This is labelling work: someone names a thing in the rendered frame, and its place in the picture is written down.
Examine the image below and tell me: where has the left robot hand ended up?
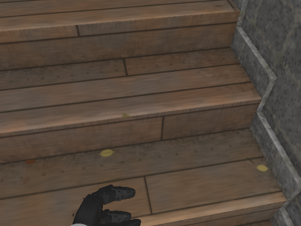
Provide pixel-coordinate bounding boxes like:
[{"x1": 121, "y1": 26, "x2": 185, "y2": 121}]
[{"x1": 72, "y1": 185, "x2": 141, "y2": 226}]

